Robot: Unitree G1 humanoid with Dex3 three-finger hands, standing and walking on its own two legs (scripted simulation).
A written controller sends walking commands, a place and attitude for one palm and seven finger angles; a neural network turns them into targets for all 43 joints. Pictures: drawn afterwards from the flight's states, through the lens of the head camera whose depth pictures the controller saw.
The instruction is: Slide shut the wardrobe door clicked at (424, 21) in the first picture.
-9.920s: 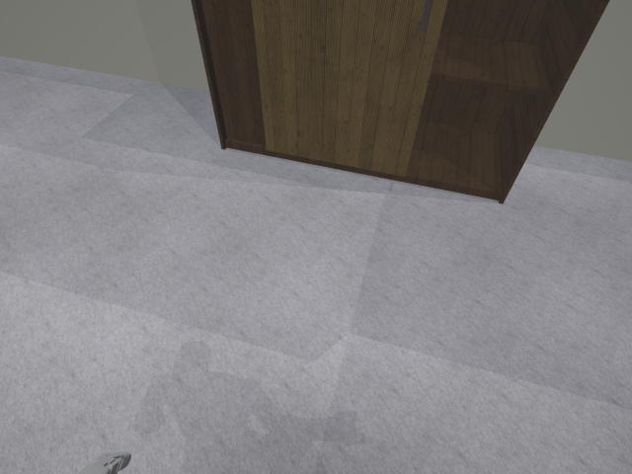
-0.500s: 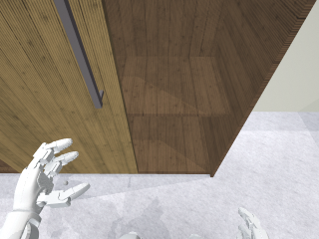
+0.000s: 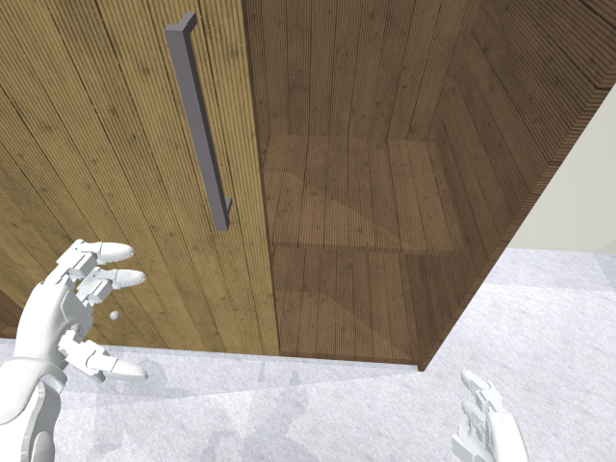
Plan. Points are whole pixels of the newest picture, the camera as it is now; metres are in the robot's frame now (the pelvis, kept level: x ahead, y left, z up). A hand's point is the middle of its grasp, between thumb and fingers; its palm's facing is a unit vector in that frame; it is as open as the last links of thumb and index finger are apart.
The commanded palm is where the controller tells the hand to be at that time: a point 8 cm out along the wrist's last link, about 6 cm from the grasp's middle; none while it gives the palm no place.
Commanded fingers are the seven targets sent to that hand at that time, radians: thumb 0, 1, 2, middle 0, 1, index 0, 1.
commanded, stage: raise the hand with hooked fingers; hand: left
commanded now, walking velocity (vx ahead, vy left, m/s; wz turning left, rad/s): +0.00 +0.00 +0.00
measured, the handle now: (208, 140) +0.50 +0.20 +0.15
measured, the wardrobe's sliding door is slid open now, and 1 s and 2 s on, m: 0.45 0.45 0.45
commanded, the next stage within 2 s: move the hooked fingers beside the handle in 0.74 s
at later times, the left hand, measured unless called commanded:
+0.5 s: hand (108, 278) +0.28 +0.26 +0.12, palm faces +0.06 -1.00 -0.05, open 14.0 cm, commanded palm +0.25 +0.31 +0.12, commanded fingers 0.00 -0.50 0.30 -0.30 -1.20 -0.30 -1.20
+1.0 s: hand (112, 277) +0.28 +0.26 +0.12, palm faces +0.09 -1.00 -0.04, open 14.0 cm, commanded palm +0.26 +0.30 +0.12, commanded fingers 0.00 -0.50 0.30 -0.30 -1.20 -0.30 -1.20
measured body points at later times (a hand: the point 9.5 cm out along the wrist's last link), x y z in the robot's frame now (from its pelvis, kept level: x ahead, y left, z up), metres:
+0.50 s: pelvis +0.00 -0.01 +0.01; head +0.02 -0.01 +0.46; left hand +0.27 +0.31 +0.12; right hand +0.16 -0.26 -0.06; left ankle +0.00 +0.10 -0.71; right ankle +0.01 -0.12 -0.71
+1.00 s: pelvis +0.00 -0.02 +0.01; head +0.01 -0.03 +0.46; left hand +0.27 +0.31 +0.12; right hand +0.16 -0.26 -0.07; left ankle +0.00 +0.10 -0.71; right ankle +0.01 -0.12 -0.71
